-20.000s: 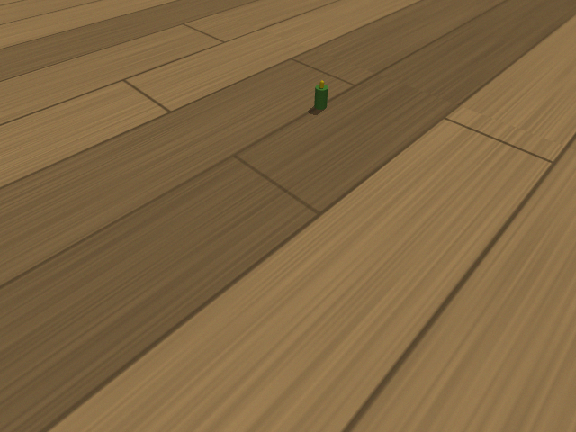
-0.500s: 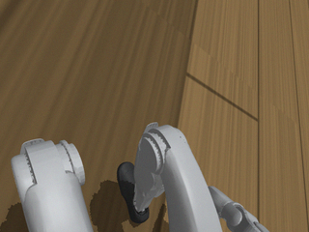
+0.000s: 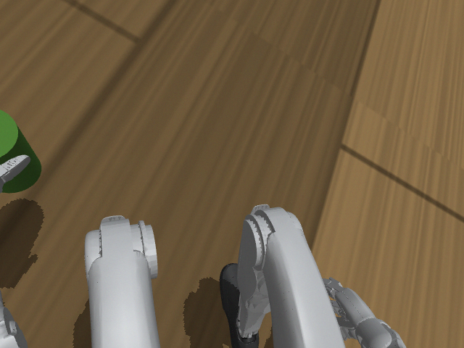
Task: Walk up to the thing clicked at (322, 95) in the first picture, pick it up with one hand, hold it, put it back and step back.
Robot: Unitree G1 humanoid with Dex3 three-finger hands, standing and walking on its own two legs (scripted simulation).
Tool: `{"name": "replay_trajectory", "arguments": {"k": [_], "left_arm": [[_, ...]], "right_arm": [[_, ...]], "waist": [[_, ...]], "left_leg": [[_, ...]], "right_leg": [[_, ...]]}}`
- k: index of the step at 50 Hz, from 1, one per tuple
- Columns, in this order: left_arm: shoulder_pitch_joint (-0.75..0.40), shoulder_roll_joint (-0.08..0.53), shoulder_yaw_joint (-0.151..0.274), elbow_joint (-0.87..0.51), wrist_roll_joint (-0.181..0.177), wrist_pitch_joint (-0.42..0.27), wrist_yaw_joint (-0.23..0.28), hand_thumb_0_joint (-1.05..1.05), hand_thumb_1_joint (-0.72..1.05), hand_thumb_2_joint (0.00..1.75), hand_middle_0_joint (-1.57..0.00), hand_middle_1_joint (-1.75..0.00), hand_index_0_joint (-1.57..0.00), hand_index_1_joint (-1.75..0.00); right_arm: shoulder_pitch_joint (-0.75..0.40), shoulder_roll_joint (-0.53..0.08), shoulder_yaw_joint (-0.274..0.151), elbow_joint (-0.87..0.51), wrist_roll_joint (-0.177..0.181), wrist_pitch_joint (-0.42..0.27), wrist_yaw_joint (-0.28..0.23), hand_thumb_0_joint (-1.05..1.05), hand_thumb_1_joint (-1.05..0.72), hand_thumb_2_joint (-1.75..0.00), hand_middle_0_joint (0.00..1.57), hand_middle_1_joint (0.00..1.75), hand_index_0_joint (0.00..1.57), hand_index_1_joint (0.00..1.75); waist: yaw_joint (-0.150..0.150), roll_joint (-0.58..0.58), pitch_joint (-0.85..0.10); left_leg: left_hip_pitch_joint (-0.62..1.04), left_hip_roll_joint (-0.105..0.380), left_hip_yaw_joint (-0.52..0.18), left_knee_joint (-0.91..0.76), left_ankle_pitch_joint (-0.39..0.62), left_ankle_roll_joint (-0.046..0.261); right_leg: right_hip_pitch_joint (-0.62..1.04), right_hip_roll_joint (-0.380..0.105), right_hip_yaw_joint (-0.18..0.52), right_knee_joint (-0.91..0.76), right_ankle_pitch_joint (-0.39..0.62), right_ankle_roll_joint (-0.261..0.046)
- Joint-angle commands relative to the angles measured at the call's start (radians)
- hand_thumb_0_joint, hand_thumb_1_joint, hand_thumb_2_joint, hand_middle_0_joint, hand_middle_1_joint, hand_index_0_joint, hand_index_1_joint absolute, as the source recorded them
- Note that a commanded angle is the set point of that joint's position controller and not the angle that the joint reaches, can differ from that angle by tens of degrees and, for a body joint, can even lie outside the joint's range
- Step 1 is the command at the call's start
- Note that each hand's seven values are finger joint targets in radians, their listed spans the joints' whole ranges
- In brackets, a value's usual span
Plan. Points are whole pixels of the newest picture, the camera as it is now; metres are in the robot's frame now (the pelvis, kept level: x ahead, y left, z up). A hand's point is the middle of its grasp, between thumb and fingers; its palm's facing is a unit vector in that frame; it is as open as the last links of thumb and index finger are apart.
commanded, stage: settle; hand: left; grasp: from the side
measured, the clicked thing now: out of the picture +0.42 +0.34 -0.11
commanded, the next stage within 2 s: lift in 1.02 s
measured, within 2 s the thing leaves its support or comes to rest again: neither
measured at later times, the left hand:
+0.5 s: hand out of the picture +0.45 +0.32 -0.03, palm faces +0.38 -0.92 -0.06, open 11.1 cm
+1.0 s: hand out of the picture +0.43 +0.33 +0.01, palm faces +0.40 -0.91 -0.08, open 11.1 cm
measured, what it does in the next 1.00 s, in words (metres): stands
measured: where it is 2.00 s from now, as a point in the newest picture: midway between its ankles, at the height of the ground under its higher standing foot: (187, 337)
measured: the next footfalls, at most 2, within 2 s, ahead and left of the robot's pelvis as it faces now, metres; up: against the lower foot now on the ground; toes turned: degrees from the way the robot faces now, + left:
none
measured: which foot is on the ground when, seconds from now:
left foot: down 0.00-1.00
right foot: down 0.00-1.00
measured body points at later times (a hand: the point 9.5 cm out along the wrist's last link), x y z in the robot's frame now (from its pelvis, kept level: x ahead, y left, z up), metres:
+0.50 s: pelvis +0.01 -0.01 +0.02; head +0.23 +0.07 +0.41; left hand +0.42 +0.37 -0.02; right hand +0.14 -0.27 -0.09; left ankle +0.08 +0.13 -0.30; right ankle +0.11 -0.13 -0.30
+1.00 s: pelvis +0.01 -0.01 +0.04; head +0.21 +0.07 +0.44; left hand +0.41 +0.37 +0.01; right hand +0.15 -0.27 -0.08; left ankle +0.08 +0.13 -0.30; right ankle +0.11 -0.13 -0.30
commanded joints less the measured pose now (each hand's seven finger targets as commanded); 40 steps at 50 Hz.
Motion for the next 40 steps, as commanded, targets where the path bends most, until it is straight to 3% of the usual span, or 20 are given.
{"name": "replay_trajectory", "arguments": {"k": [1,2,4,5,6,8,11,14,16,20,22,23,24,27,28,30,34,36,39,40], "left_arm": [[-0.384,0.296,0.054,-0.387,-0.057,-0.109,0.000,0.00,0.00,1.21,-1.18,-1.35,-1.19,-1.37],[-0.394,0.285,0.053,-0.372,-0.063,-0.103,-0.001,0.00,-0.01,1.21,-1.18,-1.36,-1.19,-1.37],[-0.451,0.329,0.083,-0.450,-0.062,-0.104,0.005,0.00,-0.02,1.21,-1.18,-1.35,-1.18,-1.37],[-0.425,0.338,0.091,-0.436,-0.055,-0.096,0.008,0.00,-0.02,1.21,-1.17,-1.35,-1.17,-1.36],[-0.386,0.311,0.086,-0.410,-0.056,-0.087,0.009,0.00,-0.02,1.21,-1.17,-1.35,-1.18,-1.37],[-0.415,0.260,0.062,-0.390,-0.063,-0.082,0.007,0.00,0.00,1.22,-1.17,-1.35,-1.17,-1.36],[-0.410,0.286,0.094,-0.375,-0.062,-0.073,0.007,0.00,-0.06,1.22,-1.16,-1.35,-1.17,-1.36],[-0.378,0.227,0.067,-0.301,-0.058,-0.062,-0.006,0.00,-0.05,1.24,-1.18,-1.37,-1.18,-1.38],[-0.396,0.271,0.096,-0.320,-0.047,-0.060,-0.007,0.00,-0.06,1.23,-1.19,-1.36,-1.19,-1.38],[-0.369,0.200,0.075,-0.262,-0.049,-0.040,-0.020,0.00,-0.03,1.23,-1.17,-1.34,-1.17,-1.36],[-0.414,0.274,0.116,-0.331,-0.039,-0.045,-0.012,0.00,-0.02,1.23,-1.17,-1.34,-1.18,-1.36],[-0.381,0.254,0.112,-0.297,-0.039,-0.037,-0.010,0.00,-0.02,1.24,-1.17,-1.35,-1.18,-1.37],[-0.412,0.252,0.106,-0.360,-0.040,-0.044,-0.009,0.00,0.00,1.25,-1.17,-1.34,-1.17,-1.36],[-0.440,0.285,0.130,-0.437,-0.038,-0.046,0.007,0.00,-0.01,1.27,-1.19,-1.36,-1.19,-1.38],[-0.399,0.229,0.107,-0.376,-0.041,-0.038,0.008,0.00,-0.02,1.26,-1.19,-1.36,-1.19,-1.38],[-0.448,0.281,0.134,-0.465,-0.036,-0.045,0.018,0.00,-0.02,1.26,-1.20,-1.36,-1.20,-1.39],[-0.448,0.209,0.075,-0.430,-0.026,-0.034,0.022,0.00,-0.02,1.26,-1.18,-1.35,-1.18,-1.37],[-0.453,0.234,0.089,-0.431,-0.022,-0.038,0.022,0.00,-0.04,1.26,-1.18,-1.34,-1.17,-1.37],[-0.457,0.197,0.063,-0.398,-0.020,-0.034,0.016,0.00,-0.06,1.26,-1.18,-1.35,-1.17,-1.38],[-0.460,0.214,0.077,-0.408,-0.021,-0.034,0.018,0.00,-0.05,1.26,-1.18,-1.35,-1.18,-1.38]], "right_arm": [[0.153,-0.257,-0.119,-0.010,0.011,-0.006,-0.017,0.00,-0.89,-0.90,0.20,0.30,0.20,0.30],[0.152,-0.255,-0.124,-0.013,0.018,-0.009,-0.019,0.00,-0.89,-0.90,0.20,0.30,0.20,0.30],[0.170,-0.253,-0.133,0.001,0.022,-0.009,-0.024,0.00,-0.89,-0.90,0.20,0.30,0.20,0.30],[0.177,-0.244,-0.137,0.006,0.024,-0.011,-0.026,0.00,-0.89,-0.90,0.20,0.30,0.20,0.30],[0.179,-0.241,-0.142,0.005,0.027,-0.011,-0.026,0.00,-0.89,-0.90,0.20,0.30,0.20,0.30],[0.182,-0.231,-0.143,0.017,0.031,-0.017,-0.028,0.00,-0.89,-0.90,0.20,0.30,0.20,0.30],[0.200,-0.224,-0.158,0.029,0.037,-0.022,-0.031,0.00,-0.89,-0.90,0.20,0.30,0.20,0.30],[0.202,-0.218,-0.162,0.037,0.040,-0.026,-0.032,0.00,-0.90,-0.90,0.20,0.30,0.20,0.30],[0.219,-0.218,-0.173,0.040,0.043,-0.029,-0.034,0.00,-0.90,-0.90,0.20,0.30,0.20,0.30],[0.225,-0.212,-0.185,0.033,0.051,-0.034,-0.033,0.00,-0.89,-0.90,0.20,0.30,0.20,0.30],[0.229,-0.215,-0.193,0.038,0.052,-0.033,-0.035,0.00,-0.89,-0.90,0.20,0.30,0.20,0.30],[0.229,-0.217,-0.195,0.035,0.055,-0.032,-0.036,0.00,-0.89,-0.90,0.20,0.30,0.20,0.30],[0.227,-0.215,-0.195,0.034,0.055,-0.031,-0.036,0.00,-0.89,-0.90,0.20,0.30,0.20,0.30],[0.244,-0.204,-0.208,0.043,0.057,-0.033,-0.040,0.00,-0.90,-0.90,0.20,0.30,0.20,0.30],[0.233,-0.202,-0.206,0.036,0.058,-0.034,-0.039,0.00,-0.90,-0.90,0.20,0.30,0.20,0.30],[0.247,-0.199,-0.214,0.045,0.054,-0.037,-0.043,0.00,-0.91,-0.91,0.20,0.30,0.20,0.30],[0.238,-0.183,-0.219,0.056,0.054,-0.044,-0.048,0.00,-0.91,-0.91,0.20,0.30,0.20,0.30],[0.240,-0.185,-0.224,0.059,0.054,-0.049,-0.049,0.00,-0.91,-0.91,0.20,0.30,0.20,0.30],[0.232,-0.184,-0.227,0.059,0.058,-0.052,-0.050,0.00,-0.91,-0.91,0.20,0.30,0.20,0.30],[0.244,-0.186,-0.230,0.056,0.058,-0.053,-0.050,0.00,-0.91,-0.91,0.20,0.30,0.20,0.30]], "waist": [[0.003,0.516,-0.784],[-0.004,0.510,-0.776],[0.010,0.548,-0.811],[0.020,0.534,-0.813],[0.015,0.501,-0.805],[-0.001,0.463,-0.788],[0.018,0.401,-0.820],[0.009,0.374,-0.794],[0.022,0.347,-0.834],[0.017,0.327,-0.835],[0.044,0.366,-0.867],[0.047,0.351,-0.862],[0.051,0.397,-0.878],[0.065,0.419,-0.920],[0.049,0.397,-0.887],[0.056,0.418,-0.942],[0.031,0.425,-0.878],[0.035,0.413,-0.882],[0.024,0.402,-0.852],[0.030,0.392,-0.874]], "left_leg": [[0.598,0.036,0.078,-0.342,0.202,0.013],[0.588,0.033,0.080,-0.347,0.191,0.015],[0.620,0.032,0.085,-0.358,0.205,0.013],[0.611,0.030,0.091,-0.358,0.205,0.017],[0.600,0.029,0.092,-0.355,0.201,0.020],[0.560,0.024,0.100,-0.351,0.199,0.026],[0.537,0.022,0.112,-0.341,0.202,0.036],[0.507,0.019,0.120,-0.345,0.198,0.039],[0.505,0.019,0.129,-0.341,0.213,0.043],[0.501,0.017,0.135,-0.358,0.223,0.044],[0.532,0.018,0.140,-0.367,0.228,0.041],[0.546,0.018,0.139,-0.372,0.237,0.042],[0.582,0.020,0.135,-0.386,0.257,0.035],[0.618,0.020,0.141,-0.390,0.287,0.034],[0.616,0.020,0.135,-0.400,0.285,0.034],[0.649,0.022,0.137,-0.398,0.306,0.036],[0.620,0.019,0.145,-0.413,0.251,0.036],[0.619,0.019,0.143,-0.421,0.233,0.035],[0.612,0.017,0.146,-0.430,0.208,0.035],[0.605,0.014,0.150,-0.433,0.201,0.037]], "right_leg": [[0.260,0.023,-0.022,-0.186,0.230,-0.085],[0.240,0.021,-0.020,-0.190,0.219,-0.086],[0.244,0.018,-0.013,-0.192,0.226,-0.088],[0.258,0.018,-0.006,-0.200,0.223,-0.086],[0.258,0.018,-0.006,-0.208,0.221,-0.084],[0.278,0.015,0.003,-0.220,0.228,-0.080],[0.320,0.015,0.013,-0.243,0.237,-0.071],[0.330,0.013,0.012,-0.248,0.234,-0.070],[0.361,0.014,0.020,-0.260,0.248,-0.067],[0.377,0.013,0.018,-0.272,0.252,-0.065],[0.370,0.011,0.022,-0.269,0.249,-0.069],[0.359,0.011,0.021,-0.270,0.249,-0.070],[0.341,0.009,0.018,-0.257,0.257,-0.075],[0.363,0.008,0.033,-0.268,0.278,-0.074],[0.344,0.005,0.029,-0.269,0.270,-0.075],[0.366,0.007,0.037,-0.279,0.291,-0.073],[0.344,0.004,0.044,-0.298,0.254,-0.075],[0.345,0.004,0.042,-0.307,0.235,-0.075],[0.322,0.001,0.038,-0.315,0.216,-0.077],[0.351,0.002,0.041,-0.327,0.213,-0.076]]}}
